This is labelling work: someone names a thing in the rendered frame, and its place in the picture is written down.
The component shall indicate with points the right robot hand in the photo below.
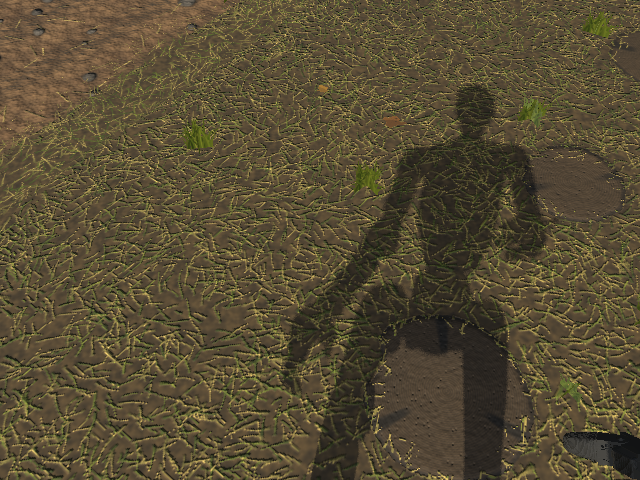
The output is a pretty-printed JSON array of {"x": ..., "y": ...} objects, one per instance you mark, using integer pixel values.
[{"x": 620, "y": 451}]

